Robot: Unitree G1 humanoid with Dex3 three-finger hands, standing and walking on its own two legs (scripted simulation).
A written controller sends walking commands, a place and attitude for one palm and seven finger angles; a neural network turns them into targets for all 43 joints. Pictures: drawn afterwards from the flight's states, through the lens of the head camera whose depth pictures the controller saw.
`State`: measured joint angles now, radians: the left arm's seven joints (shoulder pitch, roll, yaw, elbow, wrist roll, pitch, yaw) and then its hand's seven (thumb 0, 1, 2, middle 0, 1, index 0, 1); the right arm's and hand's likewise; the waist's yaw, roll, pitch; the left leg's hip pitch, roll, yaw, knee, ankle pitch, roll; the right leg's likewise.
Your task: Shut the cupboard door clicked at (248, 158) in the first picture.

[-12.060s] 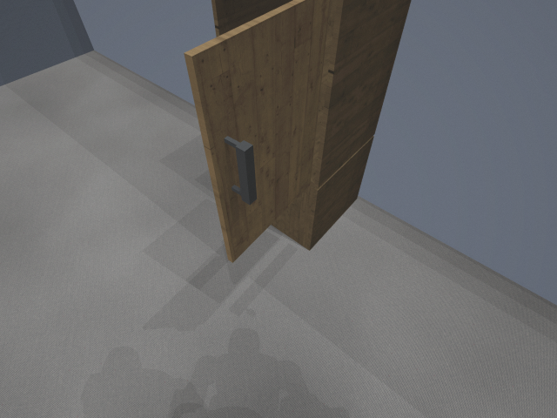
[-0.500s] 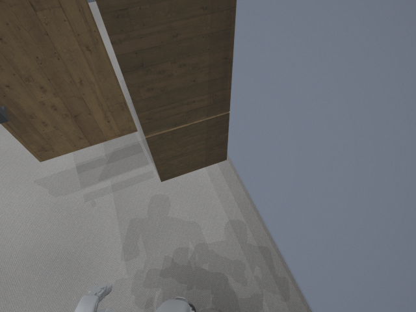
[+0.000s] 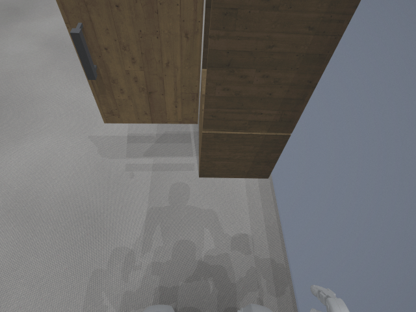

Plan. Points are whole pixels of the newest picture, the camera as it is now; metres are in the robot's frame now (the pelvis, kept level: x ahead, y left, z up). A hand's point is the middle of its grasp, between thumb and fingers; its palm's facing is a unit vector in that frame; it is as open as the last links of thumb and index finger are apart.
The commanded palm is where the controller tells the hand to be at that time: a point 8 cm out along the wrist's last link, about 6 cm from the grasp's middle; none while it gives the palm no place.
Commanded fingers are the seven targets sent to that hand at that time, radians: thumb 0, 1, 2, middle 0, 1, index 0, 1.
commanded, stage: take the last steps up to it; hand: left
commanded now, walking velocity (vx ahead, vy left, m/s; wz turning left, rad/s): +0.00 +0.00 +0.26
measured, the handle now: (86, 52) +0.76 +0.44 +0.01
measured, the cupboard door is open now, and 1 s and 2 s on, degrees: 92 92 92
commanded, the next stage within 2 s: come to a stop and stand still in 1.04 s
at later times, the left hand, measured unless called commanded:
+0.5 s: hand out of the picture +0.01 +0.14 -0.14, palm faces +0.20 -0.96 -0.20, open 7.4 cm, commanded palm none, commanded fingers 0.00 0.90 0.90 -0.20 -0.30 -0.20 -0.30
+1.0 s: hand (93, 252) +0.23 +0.28 -0.15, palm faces +0.19 -0.96 -0.20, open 7.4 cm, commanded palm none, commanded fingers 0.00 0.90 0.90 -0.20 -0.30 -0.20 -0.30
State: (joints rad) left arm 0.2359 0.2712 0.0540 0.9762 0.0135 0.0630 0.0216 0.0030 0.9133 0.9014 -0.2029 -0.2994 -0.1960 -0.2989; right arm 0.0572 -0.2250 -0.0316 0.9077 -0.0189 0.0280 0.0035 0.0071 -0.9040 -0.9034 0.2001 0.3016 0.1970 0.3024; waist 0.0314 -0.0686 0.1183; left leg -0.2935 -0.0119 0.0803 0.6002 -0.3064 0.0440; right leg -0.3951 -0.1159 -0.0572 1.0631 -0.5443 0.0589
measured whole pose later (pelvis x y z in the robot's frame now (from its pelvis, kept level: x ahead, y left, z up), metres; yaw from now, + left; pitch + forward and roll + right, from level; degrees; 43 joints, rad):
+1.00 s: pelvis +0.20 +0.08 +0.01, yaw +8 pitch +0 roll +2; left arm 0.18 0.19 0.05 1.02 0.03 -0.02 -0.01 0.00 0.91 0.90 -0.20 -0.30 -0.19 -0.30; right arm 0.24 -0.17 -0.04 1.03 -0.03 -0.06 -0.01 -0.01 -0.94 -0.90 0.20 0.30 0.20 0.30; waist 0.02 -0.04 0.06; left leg -0.14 -0.02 0.19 0.37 -0.23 0.04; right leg -0.54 -0.11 -0.09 0.97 -0.29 0.00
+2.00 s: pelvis +0.26 +0.10 +0.02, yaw +6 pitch +2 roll -3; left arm 0.20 0.23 0.06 1.03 0.02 0.07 0.00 0.00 0.91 0.90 -0.20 -0.30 -0.19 -0.30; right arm 0.22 -0.17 -0.04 1.03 -0.03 0.02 -0.03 0.00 -0.91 -0.90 0.21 0.30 0.20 0.30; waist -0.04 -0.02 0.06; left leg -0.32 0.09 0.07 0.40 -0.11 0.01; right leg -0.29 -0.04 -0.01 0.77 -0.47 0.03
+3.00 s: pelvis +0.25 +0.06 +0.01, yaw +5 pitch -1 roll +0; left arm 0.29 0.15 -0.01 1.07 0.02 -0.02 0.04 0.00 0.91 0.90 -0.20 -0.30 -0.20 -0.30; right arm 0.26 -0.17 0.00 1.05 -0.01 -0.01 -0.03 0.01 -0.94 -0.90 0.20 0.30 0.20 0.30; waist 0.00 0.01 0.01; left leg -0.23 0.01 0.05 0.54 -0.30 0.01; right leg -0.15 0.00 -0.03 0.52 -0.35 -0.01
